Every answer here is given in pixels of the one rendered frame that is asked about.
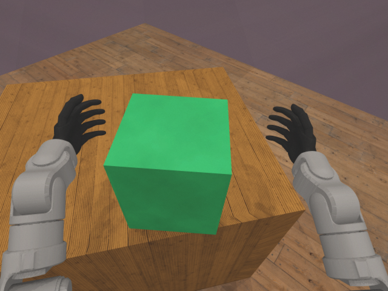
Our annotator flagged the carton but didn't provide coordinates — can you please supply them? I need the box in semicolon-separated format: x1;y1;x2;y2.
103;93;232;235

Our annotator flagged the robot right hand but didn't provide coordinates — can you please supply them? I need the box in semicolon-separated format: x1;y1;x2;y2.
266;104;316;163

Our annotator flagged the pedestal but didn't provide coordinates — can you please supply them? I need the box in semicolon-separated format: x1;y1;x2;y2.
0;67;306;291

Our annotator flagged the robot left hand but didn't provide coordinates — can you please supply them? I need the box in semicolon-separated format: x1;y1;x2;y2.
53;94;106;154

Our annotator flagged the robot left upper arm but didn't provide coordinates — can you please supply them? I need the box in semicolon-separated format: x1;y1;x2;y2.
8;276;72;291

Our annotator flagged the right robot forearm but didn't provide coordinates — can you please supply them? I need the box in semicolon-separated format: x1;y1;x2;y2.
292;151;388;291

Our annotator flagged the left robot forearm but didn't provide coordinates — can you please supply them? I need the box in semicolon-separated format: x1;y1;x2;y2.
0;139;78;291

